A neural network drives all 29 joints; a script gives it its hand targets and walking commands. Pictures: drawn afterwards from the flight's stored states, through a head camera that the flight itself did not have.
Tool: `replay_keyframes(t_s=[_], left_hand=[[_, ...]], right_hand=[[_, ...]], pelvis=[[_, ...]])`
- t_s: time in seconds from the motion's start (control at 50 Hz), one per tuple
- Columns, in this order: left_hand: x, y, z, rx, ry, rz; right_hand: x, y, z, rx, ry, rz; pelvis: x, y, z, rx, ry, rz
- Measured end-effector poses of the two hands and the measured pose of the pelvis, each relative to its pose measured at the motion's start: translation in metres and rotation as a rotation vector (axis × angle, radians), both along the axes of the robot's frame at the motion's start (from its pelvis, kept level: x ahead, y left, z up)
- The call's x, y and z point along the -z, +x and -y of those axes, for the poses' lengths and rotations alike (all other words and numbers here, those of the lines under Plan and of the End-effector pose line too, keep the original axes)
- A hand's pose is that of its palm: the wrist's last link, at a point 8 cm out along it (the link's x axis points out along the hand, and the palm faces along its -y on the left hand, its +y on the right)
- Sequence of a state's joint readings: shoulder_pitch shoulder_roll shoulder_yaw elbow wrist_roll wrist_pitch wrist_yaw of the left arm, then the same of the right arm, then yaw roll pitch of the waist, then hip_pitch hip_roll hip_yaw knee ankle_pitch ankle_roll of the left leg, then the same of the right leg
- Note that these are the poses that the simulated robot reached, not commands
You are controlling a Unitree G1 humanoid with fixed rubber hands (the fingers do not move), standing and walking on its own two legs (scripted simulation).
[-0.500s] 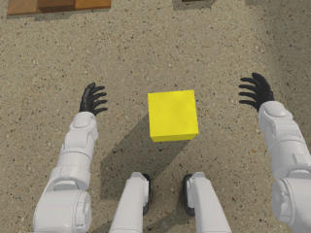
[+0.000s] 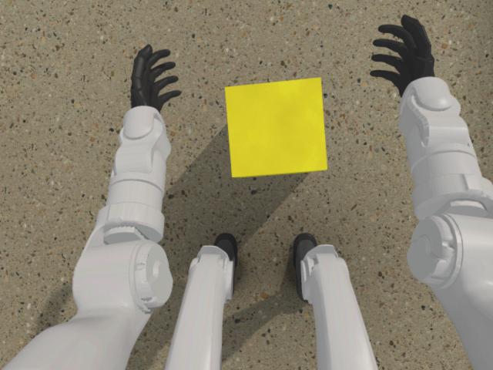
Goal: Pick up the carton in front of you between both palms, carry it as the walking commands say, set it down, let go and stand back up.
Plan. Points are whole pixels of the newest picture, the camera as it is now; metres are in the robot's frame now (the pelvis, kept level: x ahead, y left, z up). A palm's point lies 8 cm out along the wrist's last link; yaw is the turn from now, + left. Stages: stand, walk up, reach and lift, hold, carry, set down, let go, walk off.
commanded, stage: reach and lift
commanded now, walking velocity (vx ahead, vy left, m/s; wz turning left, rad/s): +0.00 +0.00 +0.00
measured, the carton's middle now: (274, 136) +0.49 -0.03 -0.49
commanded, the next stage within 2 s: none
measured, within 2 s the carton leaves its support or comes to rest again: leaves its support in 1.44 s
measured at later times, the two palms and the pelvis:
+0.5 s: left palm (189, 134) +0.48 +0.17 -0.36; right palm (361, 121) +0.49 -0.21 -0.36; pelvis -0.05 +0.01 -0.20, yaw +1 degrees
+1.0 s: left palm (199, 137) +0.48 +0.16 -0.41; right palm (347, 123) +0.50 -0.20 -0.42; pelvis -0.04 +0.01 -0.24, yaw +1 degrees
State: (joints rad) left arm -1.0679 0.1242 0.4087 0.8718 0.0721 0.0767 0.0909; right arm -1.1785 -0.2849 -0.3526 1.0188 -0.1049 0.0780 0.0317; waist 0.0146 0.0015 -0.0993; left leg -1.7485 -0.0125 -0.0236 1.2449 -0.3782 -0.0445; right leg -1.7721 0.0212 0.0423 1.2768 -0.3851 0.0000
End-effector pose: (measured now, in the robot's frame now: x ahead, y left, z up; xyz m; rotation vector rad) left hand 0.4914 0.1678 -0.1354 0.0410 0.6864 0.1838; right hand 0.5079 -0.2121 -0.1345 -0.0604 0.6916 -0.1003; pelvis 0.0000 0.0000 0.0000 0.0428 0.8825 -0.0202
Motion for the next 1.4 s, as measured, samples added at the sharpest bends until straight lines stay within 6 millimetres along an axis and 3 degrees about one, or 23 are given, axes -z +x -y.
replay_keyframes(t_s=[0.12, 0.26, 0.44, 0.68, 0.76, 0.86, 1.06, 1.2, 1.4], left_hand=[[0.073, -0.006, -0.004, 0.006, -0.001, -0.018], [0.149, -0.012, -0.005, 0.022, 0.002, -0.009], [0.207, -0.010, 0.000, 0.021, -0.009, -0.018], [0.280, -0.011, 0.003, 0.025, -0.015, -0.066], [0.286, -0.009, 0.001, 0.021, -0.007, -0.062], [0.281, -0.004, 0.005, 0.022, -0.012, -0.038], [0.277, -0.010, 0.014, 0.031, -0.026, -0.050], [0.276, -0.006, 0.036, 0.056, -0.048, -0.042], [0.273, -0.001, 0.035, 0.025, -0.051, -0.067]], right_hand=[[0.075, -0.012, 0.001, 0.020, -0.011, -0.022], [0.150, -0.020, 0.006, 0.030, -0.020, -0.001], [0.207, -0.016, 0.002, 0.028, -0.008, -0.010], [0.284, -0.017, -0.007, 0.019, -0.010, -0.056], [0.291, -0.011, -0.010, 0.004, -0.010, -0.044], [0.285, -0.003, -0.015, -0.009, -0.005, -0.014], [0.281, -0.012, -0.019, -0.011, 0.002, -0.036], [0.281, -0.009, -0.039, -0.032, 0.008, -0.033], [0.276, -0.005, -0.042, -0.051, -0.001, -0.080]], pelvis=[[0.052, -0.001, -0.004, -0.009, 0.001, -0.052], [0.122, -0.018, -0.009, -0.013, -0.002, -0.014], [0.187, -0.044, -0.011, -0.013, -0.002, 0.104], [0.231, -0.052, -0.008, -0.017, 0.001, 0.221], [0.238, -0.048, -0.007, -0.017, 0.002, 0.237], [0.242, -0.043, -0.007, -0.019, 0.006, 0.231], [0.239, -0.046, -0.008, -0.016, 0.005, 0.214], [0.236, -0.051, -0.008, -0.020, 0.002, 0.224], [0.241, -0.049, -0.008, -0.021, -0.001, 0.243]])
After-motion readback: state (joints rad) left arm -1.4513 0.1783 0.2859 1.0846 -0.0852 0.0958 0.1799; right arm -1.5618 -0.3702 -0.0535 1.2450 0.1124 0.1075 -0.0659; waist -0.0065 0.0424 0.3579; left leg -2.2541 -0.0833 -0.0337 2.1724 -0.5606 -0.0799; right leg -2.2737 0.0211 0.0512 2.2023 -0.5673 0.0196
